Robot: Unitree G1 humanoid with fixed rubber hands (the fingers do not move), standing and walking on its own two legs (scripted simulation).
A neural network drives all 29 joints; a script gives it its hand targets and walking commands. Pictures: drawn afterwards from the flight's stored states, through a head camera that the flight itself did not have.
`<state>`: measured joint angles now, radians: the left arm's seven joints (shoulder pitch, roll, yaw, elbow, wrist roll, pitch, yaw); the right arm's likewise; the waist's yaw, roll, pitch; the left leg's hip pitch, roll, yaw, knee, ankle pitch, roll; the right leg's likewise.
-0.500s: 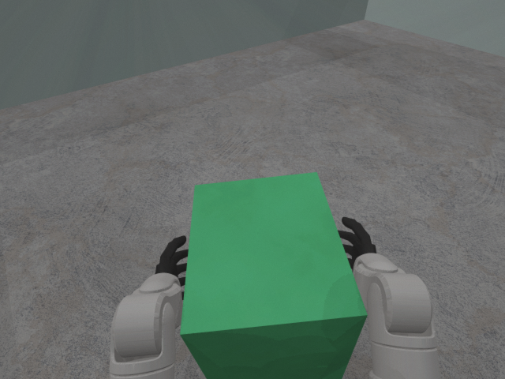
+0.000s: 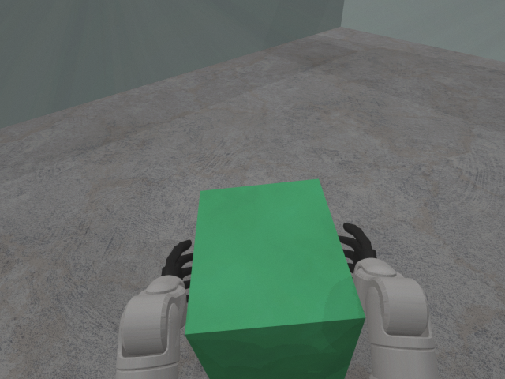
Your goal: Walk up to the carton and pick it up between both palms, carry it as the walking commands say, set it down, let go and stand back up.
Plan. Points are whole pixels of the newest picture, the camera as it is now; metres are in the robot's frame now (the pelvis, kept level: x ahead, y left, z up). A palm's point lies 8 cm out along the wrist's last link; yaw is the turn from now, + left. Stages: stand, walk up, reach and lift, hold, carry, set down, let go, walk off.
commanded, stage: carry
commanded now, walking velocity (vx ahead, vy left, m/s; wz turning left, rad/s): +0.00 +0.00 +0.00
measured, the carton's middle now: (270, 297) +0.28 -0.01 +0.01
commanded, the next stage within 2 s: hold in 0.98 s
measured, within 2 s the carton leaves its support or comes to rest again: neither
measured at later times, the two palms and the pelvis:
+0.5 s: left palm (181, 271) +0.30 +0.13 +0.07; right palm (355, 254) +0.32 -0.15 +0.07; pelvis +0.03 -0.01 +0.00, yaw +0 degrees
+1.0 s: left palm (176, 270) +0.30 +0.14 +0.07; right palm (351, 252) +0.32 -0.14 +0.08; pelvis +0.03 +0.00 +0.00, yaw +0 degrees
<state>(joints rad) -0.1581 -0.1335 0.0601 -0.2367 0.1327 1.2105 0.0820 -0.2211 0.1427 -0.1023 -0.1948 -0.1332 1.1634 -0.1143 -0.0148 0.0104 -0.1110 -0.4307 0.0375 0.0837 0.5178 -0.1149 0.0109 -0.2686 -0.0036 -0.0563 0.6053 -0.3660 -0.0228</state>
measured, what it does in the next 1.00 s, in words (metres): stands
